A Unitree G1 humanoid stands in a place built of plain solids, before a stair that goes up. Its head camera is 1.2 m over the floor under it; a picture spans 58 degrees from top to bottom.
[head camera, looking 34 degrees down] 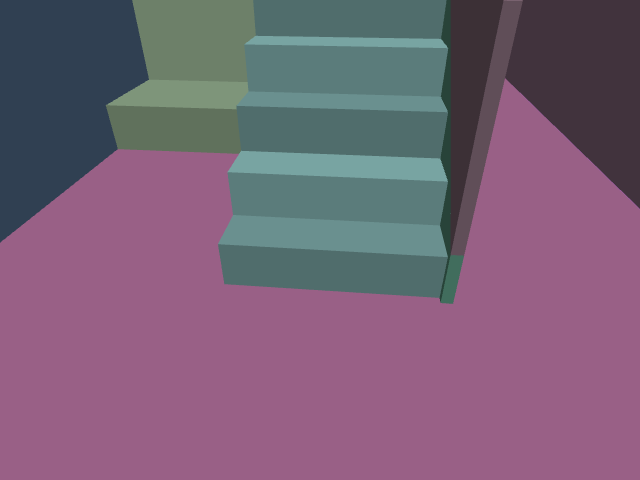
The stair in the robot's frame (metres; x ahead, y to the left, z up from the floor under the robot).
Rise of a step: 0.21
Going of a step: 0.23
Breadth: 0.91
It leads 6 degrees to the right of straight ahead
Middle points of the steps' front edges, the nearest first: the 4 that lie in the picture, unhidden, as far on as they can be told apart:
1.39 -0.04 0.21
1.62 -0.06 0.42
1.86 -0.09 0.63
2.09 -0.11 0.84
